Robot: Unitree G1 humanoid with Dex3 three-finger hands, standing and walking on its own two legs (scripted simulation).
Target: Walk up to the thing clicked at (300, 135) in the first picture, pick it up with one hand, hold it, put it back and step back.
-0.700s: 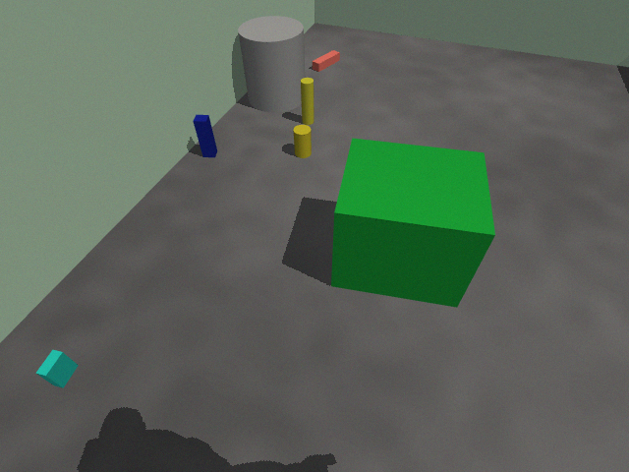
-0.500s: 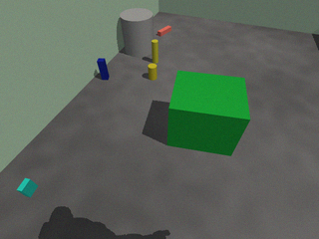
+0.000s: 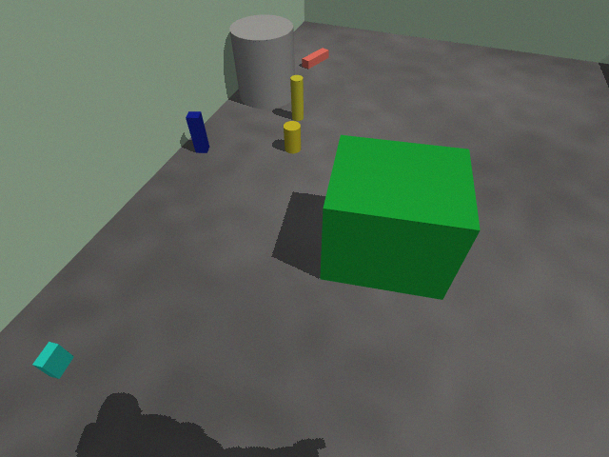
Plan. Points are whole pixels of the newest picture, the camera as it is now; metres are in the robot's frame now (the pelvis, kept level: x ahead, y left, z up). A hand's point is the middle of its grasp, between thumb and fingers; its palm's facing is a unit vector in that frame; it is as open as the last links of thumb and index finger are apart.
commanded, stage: stand
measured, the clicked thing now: (292, 137) +1.72 +0.09 -0.71
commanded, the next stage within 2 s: walk up in 0.42 s
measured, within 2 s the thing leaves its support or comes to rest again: neither
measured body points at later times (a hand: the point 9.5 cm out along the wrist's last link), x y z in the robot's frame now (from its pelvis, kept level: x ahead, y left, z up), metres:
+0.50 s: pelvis +0.00 +0.01 -0.01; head +0.02 +0.00 +0.44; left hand +0.07 +0.31 -0.13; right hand +0.08 -0.31 -0.14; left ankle +0.01 +0.13 -0.74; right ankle +0.00 -0.11 -0.75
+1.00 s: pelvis +0.00 +0.09 -0.01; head +0.04 +0.08 +0.44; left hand +0.26 +0.31 -0.12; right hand -0.11 -0.23 -0.10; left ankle +0.03 +0.16 -0.75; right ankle -0.07 -0.07 -0.70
